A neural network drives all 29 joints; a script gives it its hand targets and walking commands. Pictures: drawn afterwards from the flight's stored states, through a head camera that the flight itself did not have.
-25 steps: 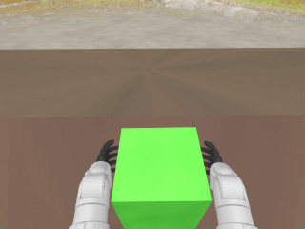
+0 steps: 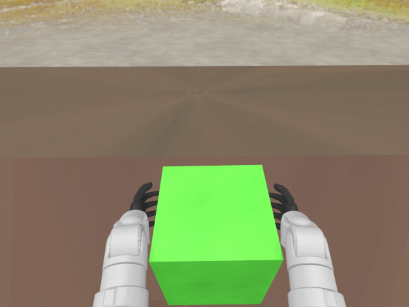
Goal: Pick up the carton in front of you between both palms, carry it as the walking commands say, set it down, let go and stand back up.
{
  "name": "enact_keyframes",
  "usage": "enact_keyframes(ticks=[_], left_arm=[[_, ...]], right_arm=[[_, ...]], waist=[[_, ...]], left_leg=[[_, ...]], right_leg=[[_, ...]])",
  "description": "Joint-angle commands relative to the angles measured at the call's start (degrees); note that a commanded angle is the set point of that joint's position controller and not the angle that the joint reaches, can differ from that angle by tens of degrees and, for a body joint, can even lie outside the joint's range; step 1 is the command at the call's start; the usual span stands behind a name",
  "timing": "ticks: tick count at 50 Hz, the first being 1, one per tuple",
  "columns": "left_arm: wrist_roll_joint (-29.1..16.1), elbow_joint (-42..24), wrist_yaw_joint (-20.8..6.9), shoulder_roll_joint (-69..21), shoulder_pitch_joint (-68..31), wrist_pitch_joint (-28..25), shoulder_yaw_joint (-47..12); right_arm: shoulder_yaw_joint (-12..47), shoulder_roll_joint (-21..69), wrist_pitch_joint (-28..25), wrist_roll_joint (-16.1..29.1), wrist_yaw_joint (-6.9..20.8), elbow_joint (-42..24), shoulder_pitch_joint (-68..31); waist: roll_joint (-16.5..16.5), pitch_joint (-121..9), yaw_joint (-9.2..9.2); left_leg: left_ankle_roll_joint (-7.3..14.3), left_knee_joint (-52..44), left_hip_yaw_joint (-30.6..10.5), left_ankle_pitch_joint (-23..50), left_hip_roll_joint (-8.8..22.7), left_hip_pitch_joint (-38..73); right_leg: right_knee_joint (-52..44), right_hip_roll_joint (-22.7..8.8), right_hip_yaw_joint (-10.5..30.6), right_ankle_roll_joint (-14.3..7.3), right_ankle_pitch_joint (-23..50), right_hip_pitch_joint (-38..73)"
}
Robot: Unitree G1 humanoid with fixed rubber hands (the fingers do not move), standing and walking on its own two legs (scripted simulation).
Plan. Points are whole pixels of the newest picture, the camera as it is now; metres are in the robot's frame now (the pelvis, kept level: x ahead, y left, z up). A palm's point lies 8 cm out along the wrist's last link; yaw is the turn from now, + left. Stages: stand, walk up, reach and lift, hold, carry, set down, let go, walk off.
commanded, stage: hold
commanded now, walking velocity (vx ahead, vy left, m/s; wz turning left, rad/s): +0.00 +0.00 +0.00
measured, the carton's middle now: (213, 237) +0.29 +0.00 -0.02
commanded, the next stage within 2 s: carry in 0.86 s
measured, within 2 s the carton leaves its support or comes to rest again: neither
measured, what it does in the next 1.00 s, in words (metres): stands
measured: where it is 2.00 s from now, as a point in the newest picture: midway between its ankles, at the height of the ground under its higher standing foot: (203, 277)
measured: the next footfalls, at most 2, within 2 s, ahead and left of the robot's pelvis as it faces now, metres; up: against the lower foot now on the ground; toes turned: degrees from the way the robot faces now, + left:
right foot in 1.26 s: +0.13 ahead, -0.10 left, +0.00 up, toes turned -7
left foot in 1.58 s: +0.42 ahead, +0.13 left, +0.00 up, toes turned +10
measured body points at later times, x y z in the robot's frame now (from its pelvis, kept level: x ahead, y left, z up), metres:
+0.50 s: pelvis +0.01 +0.00 +0.00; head -0.04 +0.00 +0.45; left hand +0.31 +0.15 +0.04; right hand +0.31 -0.15 +0.04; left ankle +0.02 +0.13 -0.74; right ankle +0.02 -0.12 -0.74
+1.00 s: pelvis +0.01 +0.00 +0.00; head -0.02 +0.00 +0.44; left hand +0.32 +0.15 +0.05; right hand +0.32 -0.15 +0.05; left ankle +0.02 +0.13 -0.74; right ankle +0.02 -0.13 -0.74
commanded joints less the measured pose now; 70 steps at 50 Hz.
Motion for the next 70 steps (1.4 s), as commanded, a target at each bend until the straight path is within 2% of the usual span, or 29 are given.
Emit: enact_keyframes(ticks=[1, 19, 42, 43, 44, 45, 46, 47, 49, 50, 53, 54, 55, 56, 57, 58, 59, 60, 61, 62, 63, 64, 65, 66, 67, 68, 69, 70], left_arm=[[-14.3, -0.2, -12.8, -51.9, -28.8, -1.1, -32.1], [-15.2, -3.4, -12.4, -51.5, -24.1, -0.6, -33.2], [-14.8, -2.1, -12.6, -51.6, -26.3, -0.9, -32.7], [-15.2, -2.2, -12.7, -51.6, -27.0, -0.7, -33.5], [-15.5, -2.7, -12.6, -51.3, -26.9, -0.6, -33.6], [-16.2, -4.0, -12.5, -51.5, -27.3, -0.5, -34.8], [-17.0, -5.7, -12.2, -51.8, -27.9, -0.3, -36.1], [-18.0, -7.8, -12.0, -51.9, -28.1, 0.0, -37.6], [-20.0, -11.5, -11.1, -51.3, -26.9, 1.6, -40.4], [-20.9, -13.5, -10.6, -50.6, -26.0, 2.8, -41.9], [-23.3, -18.9, -9.4, -48.0, -25.7, 7.8, -45.3], [-24.3, -20.5, -9.0, -47.3, -26.0, 9.7, -46.3], [-25.2, -21.8, -8.7, -46.5, -26.0, 11.6, -47.1], [-26.5, -23.3, -8.4, -46.1, -25.9, 13.4, -47.9], [-27.9, -24.6, -8.4, -46.3, -26.2, 15.2, -48.6], [-29.8, -26.4, -8.5, -46.9, -26.2, 16.8, -49.8], [-31.5, -27.8, -8.7, -47.5, -26.4, 18.0, -50.9], [-33.0, -28.7, -8.8, -48.3, -25.7, 19.0, -51.3], [-33.9, -29.6, -8.8, -49.0, -24.3, 19.9, -51.4], [-34.2, -30.4, -8.6, -49.5, -22.1, 20.8, -51.3], [-34.0, -31.5, -8.5, -49.9, -20.0, 21.5, -51.1], [-33.4, -32.2, -8.3, -49.8, -17.5, 22.4, -50.5], [-31.6, -32.4, -7.8, -48.1, -14.8, 22.8, -49.3], [-29.9, -33.1, -7.4, -47.9, -14.3, 23.2, -48.4], [-30.0, -34.7, -7.0, -50.0, -14.9, 24.0, -48.8], [-30.6, -36.3, -6.8, -50.6, -15.5, 24.6, -49.1], [-31.6, -38.3, -6.8, -50.3, -17.6, 24.9, -49.6], [-32.6, -39.6, -6.8, -50.1, -19.0, 25.4, -50.1]], right_arm=[[32.1, 52.2, -1.6, 14.7, 13.0, -1.5, -30.3], [33.0, 51.2, -1.2, 15.4, 12.7, -4.8, -25.8], [32.7, 51.6, -1.4, 15.2, 12.7, -3.6, -27.8], [32.9, 51.5, -1.2, 15.3, 12.8, -3.7, -28.7], [33.1, 51.6, -1.2, 15.6, 12.8, -4.1, -28.3], [34.2, 51.6, -1.1, 16.4, 12.8, -5.7, -29.1], [35.7, 51.8, -0.8, 17.3, 12.6, -7.4, -29.7], [37.1, 51.8, -0.4, 18.3, 12.3, -9.2, -30.1], [40.3, 51.4, 1.2, 20.5, 11.6, -12.6, -29.4], [42.0, 50.8, 2.4, 21.5, 11.2, -14.5, -28.8], [45.4, 48.9, 7.2, 24.6, 10.3, -19.5, -28.8], [46.0, 48.1, 9.1, 25.7, 10.0, -20.7, -28.9], [46.5, 47.3, 11.0, 26.7, 9.8, -21.7, -28.9], [46.8, 46.7, 12.7, 27.6, 9.5, -22.3, -27.8], [46.8, 46.2, 14.3, 28.2, 9.1, -22.5, -25.9], [46.9, 45.9, 15.6, 28.3, 8.6, -23.6, -24.0], [47.5, 46.0, 16.9, 28.7, 8.0, -26.3, -23.5], [48.0, 46.3, 18.1, 29.3, 7.7, -29.2, -23.7], [48.5, 46.9, 19.2, 30.2, 7.4, -31.8, -23.7], [49.1, 47.4, 20.2, 31.0, 7.3, -33.9, -23.2], [49.5, 47.8, 21.2, 31.6, 7.4, -35.2, -21.5], [49.7, 47.9, 22.1, 31.9, 7.6, -36.1, -20.0], [50.2, 47.6, 23.2, 33.0, 8.2, -38.6, -21.1], [50.7, 48.1, 24.1, 33.8, 8.9, -39.0, -22.4], [50.5, 48.1, 24.6, 34.0, 9.3, -38.3, -22.1], [50.2, 48.3, 24.9, 34.4, 9.6, -38.3, -21.0], [50.4, 48.8, 25.1, 34.9, 9.6, -38.4, -21.3], [50.1, 48.9, 25.3, 35.1, 9.5, -38.4, -21.0]], waist=[[-0.1, -12.3, 0.0], [0.0, -12.9, 0.02], [-0.1, -11.9, 0.06], [-0.4, -10.8, -0.03], [-0.7, -11.3, -0.08], [-0.7, -10.7, 0.05], [-0.8, -10.5, -0.1], [-1.2, -10.9, -0.07], [-2.9, -15.4, 0.17], [-3.9, -17.6, 0.25], [-6.1, -16.7, 0.35], [-5.3, -15.3, 0.25], [-2.5, -14.3, 0.08], [4.0, -13.9, -0.46], [12.8, -14.3, -1.28], [15.7, -12.0, -1.51], [12.7, -11.4, -1.72], [10.0, -13.0, -1.76], [8.7, -15.6, -1.61], [8.2, -18.4, -1.03], [6.8, -21.2, -0.52], [2.2, -23.9, 0.59], [-13.1, -23.6, 1.67], [-18.2, -19.9, 1.93], [-11.6, -18.0, 1.79], [-6.6, -18.2, 1.92], [-3.7, -18.5, 1.96], [-3.9, -17.5, 1.85]], left_leg=[[-0.2, -4.0, 3.5, 5.0, -2.4, 1.2], [-0.4, -4.2, 2.9, 11.1, -2.6, 3.1], [-0.2, -4.2, 3.1, 7.3, -2.5, 2.1], [1.0, -0.9, 1.0, -2.2, 6.6, -5.8], [1.2, -2.5, -0.4, -13.9, 6.2, -7.1], [1.6, -2.5, -0.4, -23.6, 5.5, -10.0], [1.9, -1.8, 0.0, -27.9, 5.2, -11.8], [1.9, -0.2, 0.8, -25.6, 5.2, -12.4], [1.7, 4.2, 4.0, -15.9, 4.8, -11.7], [1.5, 6.1, 5.3, -14.3, 4.5, -12.3], [1.0, 6.7, 8.1, -17.7, 3.7, -16.0], [1.1, 4.7, 8.0, -17.6, 4.3, -14.9], [1.8, 1.4, 5.8, -17.4, 6.3, -11.4], [3.7, -2.8, -1.5, -19.1, 11.2, -6.2], [7.0, -7.7, -11.6, -17.5, 17.0, 0.8], [10.6, -7.6, -17.4, -7.9, 20.7, 5.4], [12.2, -6.3, -16.6, 1.8, 21.2, 7.2], [11.9, -4.5, -13.2, 8.8, 20.6, 8.1], [10.3, -2.4, -8.4, 11.3, 19.0, 7.9], [8.1, 0.4, -2.7, 9.8, 16.7, 4.7], [5.6, 4.2, 3.8, 7.1, 13.7, -2.9], [2.7, 12.3, 9.8, 4.4, 10.4, -14.8], [-0.5, 27.0, 16.1, -3.9, 5.6, -29.7], [-0.3, 31.8, 14.8, -18.4, 3.0, -42.9], [1.0, 35.1, 11.5, -22.1, 5.6, -46.8], [1.3, 35.4, 10.7, -21.4, 7.0, -47.0], [1.4, 32.3, 10.6, -19.1, 7.8, -46.5], [1.2, 28.4, 11.5, -15.6, 8.0, -45.3]], right_leg=[[-3.9, 2.2, -3.2, 0.4, 5.0, 2.5], [-4.0, 2.5, -2.9, 0.5, 10.8, 4.0], [-4.0, 2.3, -3.0, 0.4, 6.9, 3.0], [-0.9, -7.1, -0.8, -0.5, -3.0, -4.5], [-3.0, -7.0, 1.5, -1.0, -14.9, -6.7], [-3.4, -6.6, 1.8, -1.5, -25.4, -9.6], [-3.4, -6.7, 1.9, -1.8, -30.2, -10.9], [-2.9, -7.1, 1.5, -2.0, -28.5, -10.9], [-2.2, -8.2, 1.0, -2.8, -21.0, -9.2], [-2.4, -9.4, 2.3, -3.7, -21.2, -8.1], [-4.5, -12.6, 5.8, -5.5, -28.8, -8.9], [-3.3, -12.3, 4.4, -5.2, -28.1, -11.0], [0.5, -10.5, 0.8, -4.1, -24.6, -14.9], [9.1, -7.5, -4.9, -2.3, -19.6, -20.9], [20.0, -4.0, -11.6, -0.4, -14.7, -28.9], [19.3, -3.4, -13.7, 0.1, -17.6, -36.4], [17.2, -3.7, -13.6, -0.3, -19.8, -37.5], [13.9, -3.4, -14.0, -0.6, -18.2, -35.3], [9.4, -2.7, -15.3, -0.6, -13.4, -30.3], [4.0, -1.7, -17.0, -0.7, -7.6, -21.6], [-0.4, -1.6, -17.2, -1.0, -3.2, -7.8], [-3.4, -6.3, -10.9, -2.5, -3.0, 8.4], [-7.3, -19.5, 9.9, -8.0, -2.5, 17.1], [-7.6, -26.2, 19.3, -13.9, 9.1, 22.4], [-6.2, -27.6, 18.3, -15.6, 16.1, 22.4], [-5.6, -26.5, 14.7, -14.4, 18.9, 22.1], [-6.8, -25.4, 11.2, -12.5, 15.4, 21.6], [-8.4, -23.7, 7.1, -10.5, 13.9, 20.2]])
